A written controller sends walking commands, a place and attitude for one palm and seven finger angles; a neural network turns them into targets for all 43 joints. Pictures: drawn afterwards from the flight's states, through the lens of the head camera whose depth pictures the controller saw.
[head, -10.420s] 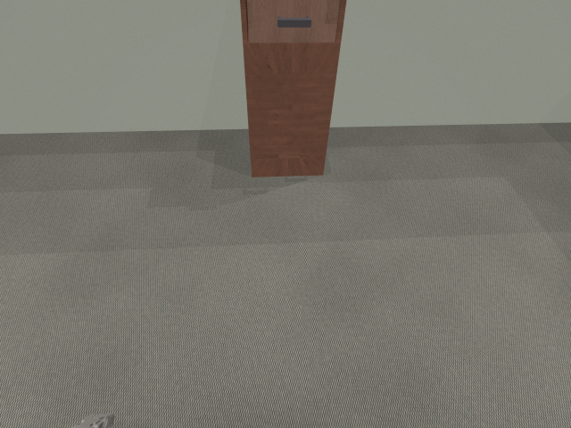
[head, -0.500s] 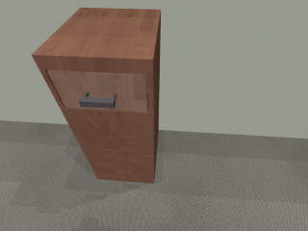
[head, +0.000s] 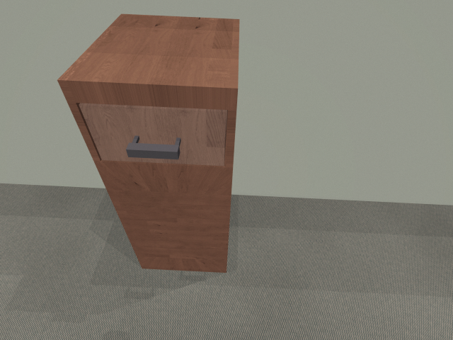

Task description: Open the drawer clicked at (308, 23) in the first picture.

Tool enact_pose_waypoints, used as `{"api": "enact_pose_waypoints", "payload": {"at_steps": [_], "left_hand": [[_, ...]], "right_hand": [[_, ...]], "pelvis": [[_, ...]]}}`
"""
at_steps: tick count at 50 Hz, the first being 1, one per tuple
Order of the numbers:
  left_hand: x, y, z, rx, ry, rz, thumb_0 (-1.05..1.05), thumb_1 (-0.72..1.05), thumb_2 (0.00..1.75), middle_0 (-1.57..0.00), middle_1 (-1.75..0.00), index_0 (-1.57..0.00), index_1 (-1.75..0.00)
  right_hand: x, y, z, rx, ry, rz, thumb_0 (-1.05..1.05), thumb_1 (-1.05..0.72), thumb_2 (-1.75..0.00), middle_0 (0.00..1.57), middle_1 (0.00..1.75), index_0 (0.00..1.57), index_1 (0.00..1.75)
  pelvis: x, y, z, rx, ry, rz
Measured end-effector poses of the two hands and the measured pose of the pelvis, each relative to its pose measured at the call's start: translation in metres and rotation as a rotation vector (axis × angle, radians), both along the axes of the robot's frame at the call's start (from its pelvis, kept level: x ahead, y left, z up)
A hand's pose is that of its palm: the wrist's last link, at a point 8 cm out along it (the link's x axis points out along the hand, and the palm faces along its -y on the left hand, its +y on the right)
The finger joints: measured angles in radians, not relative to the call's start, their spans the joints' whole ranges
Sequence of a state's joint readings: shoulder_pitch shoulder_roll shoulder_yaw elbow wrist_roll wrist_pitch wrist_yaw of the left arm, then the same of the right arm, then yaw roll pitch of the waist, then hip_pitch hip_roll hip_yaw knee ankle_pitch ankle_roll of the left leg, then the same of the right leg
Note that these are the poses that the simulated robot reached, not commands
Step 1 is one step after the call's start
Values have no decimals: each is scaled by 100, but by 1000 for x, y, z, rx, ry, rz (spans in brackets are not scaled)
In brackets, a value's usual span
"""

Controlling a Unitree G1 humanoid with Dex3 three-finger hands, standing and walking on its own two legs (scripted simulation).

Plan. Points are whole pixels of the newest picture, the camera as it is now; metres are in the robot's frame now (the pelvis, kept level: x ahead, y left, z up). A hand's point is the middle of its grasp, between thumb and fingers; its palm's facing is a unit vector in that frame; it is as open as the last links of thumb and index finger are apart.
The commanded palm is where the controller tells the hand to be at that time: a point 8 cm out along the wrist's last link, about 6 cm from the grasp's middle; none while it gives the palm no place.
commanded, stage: look again from close up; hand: left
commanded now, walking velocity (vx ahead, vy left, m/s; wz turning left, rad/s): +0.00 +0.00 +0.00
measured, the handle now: (155, 145) +0.54 +0.21 +0.02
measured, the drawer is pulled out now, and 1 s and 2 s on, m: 0.00 0.00 0.00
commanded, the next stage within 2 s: raise the hand with hooked fingers in 0.02 s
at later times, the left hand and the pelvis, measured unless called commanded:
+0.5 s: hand (134, 308) +0.19 +0.17 -0.04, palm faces -0.03 -0.33 -0.95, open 8.3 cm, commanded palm +0.15 +0.22 +0.00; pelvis -0.02 +0.00 -0.03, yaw -3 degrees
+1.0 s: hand (123, 262) +0.24 +0.20 +0.02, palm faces -0.05 -0.09 -1.00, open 11.3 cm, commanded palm +0.22 +0.20 +0.09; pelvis +0.00 -0.04 -0.02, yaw -4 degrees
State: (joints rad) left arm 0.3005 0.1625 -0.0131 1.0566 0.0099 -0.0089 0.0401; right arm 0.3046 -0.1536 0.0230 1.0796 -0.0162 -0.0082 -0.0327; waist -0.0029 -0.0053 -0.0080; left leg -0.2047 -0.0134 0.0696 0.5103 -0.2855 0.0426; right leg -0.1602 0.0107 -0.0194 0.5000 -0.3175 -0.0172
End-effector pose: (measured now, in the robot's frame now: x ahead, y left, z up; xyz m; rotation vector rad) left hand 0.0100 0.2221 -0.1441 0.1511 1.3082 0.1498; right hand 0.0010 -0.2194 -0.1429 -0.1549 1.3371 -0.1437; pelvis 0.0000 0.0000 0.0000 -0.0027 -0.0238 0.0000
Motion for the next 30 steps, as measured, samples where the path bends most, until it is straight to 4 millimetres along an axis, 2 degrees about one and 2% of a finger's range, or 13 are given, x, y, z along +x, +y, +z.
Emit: {"api": "enact_pose_waypoints", "payload": {"at_steps": [7,8,11,13,16,19,22,25,28,30], "left_hand": [[-11,8,0,-1,60,-5,0,91,90,-20,-30,-20,-30],[-3,10,6,18,38,-54,0,91,90,-20,-30,-20,-30],[54,25,54,190,-282,-167,2,91,90,-21,-31,-21,-31],[95,28,91,311,-476,-241,2,89,89,-21,-32,-21,-32],[151,18,145,537,-729,-439,2,85,87,-21,-35,-21,-35],[184,0,179,773,-897,-622,1,79,85,-21,-38,-21,-38],[182,-20,178,888,-934,-748,0,73,82,-21,-42,-21,-42],[157,-32,157,917,-883,-832,0,66,80,-21,-46,-22,-46],[125,-29,139,976,-791,-874,0,59,77,-23,-51,-23,-50],[111,-19,137,1046,-743,-884,0,54,75,-24,-54,-24,-54]], "right_hand": [[-16,14,0,16,61,-6,0,-92,-90,20,30,20,30],[-14,15,2,15,38,-13,0,-91,-90,20,30,20,30],[5,6,8,-35,-148,-13,2,-93,-90,20,30,21,30],[27,-1,9,-47,-278,-13,2,-93,-90,20,30,21,30],[69,-10,12,-52,-452,24,2,-92,-90,20,30,20,30],[113,-18,25,-47,-585,54,1,-92,-90,20,30,20,30],[150,-24,42,-29,-650,87,1,-91,-90,20,30,20,30],[181,-26,57,-26,-668,163,1,-91,-90,20,30,20,30],[207,-26,65,-39,-664,252,1,-91,-90,20,30,20,30],[222,-24,65,-46,-663,303,1,-91,-90,20,30,20,30]], "pelvis": [[-1,9,1,-3,19,-1],[-2,11,1,-4,26,-4],[-4,13,-2,19,45,-11],[-7,15,-6,33,57,-1],[-13,17,-11,24,85,6],[-17,14,-18,24,120,-18],[-19,6,-23,36,145,-50],[-20,-4,-27,45,157,-54],[-21,-14,-31,43,165,-38],[-20,-21,-35,38,170,-21]]}}
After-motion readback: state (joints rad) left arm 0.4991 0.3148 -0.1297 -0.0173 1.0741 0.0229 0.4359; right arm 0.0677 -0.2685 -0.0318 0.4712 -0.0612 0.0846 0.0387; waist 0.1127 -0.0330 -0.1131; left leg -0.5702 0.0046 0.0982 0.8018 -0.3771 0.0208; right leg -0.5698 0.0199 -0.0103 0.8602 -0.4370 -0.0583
